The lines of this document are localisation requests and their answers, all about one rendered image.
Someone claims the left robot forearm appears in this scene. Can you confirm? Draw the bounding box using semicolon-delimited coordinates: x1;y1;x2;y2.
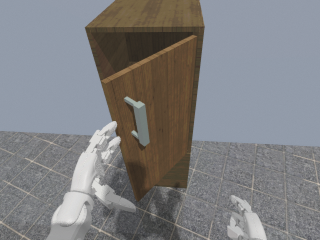
46;191;95;240

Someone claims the robot right hand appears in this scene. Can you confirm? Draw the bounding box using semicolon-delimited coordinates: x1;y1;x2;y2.
227;195;267;240

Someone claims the handle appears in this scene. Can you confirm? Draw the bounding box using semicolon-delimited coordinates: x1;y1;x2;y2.
124;97;150;147

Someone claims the cupboard door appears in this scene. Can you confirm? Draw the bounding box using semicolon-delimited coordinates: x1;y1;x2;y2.
101;35;198;202

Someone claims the robot left hand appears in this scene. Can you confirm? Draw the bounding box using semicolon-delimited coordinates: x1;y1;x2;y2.
70;121;136;212

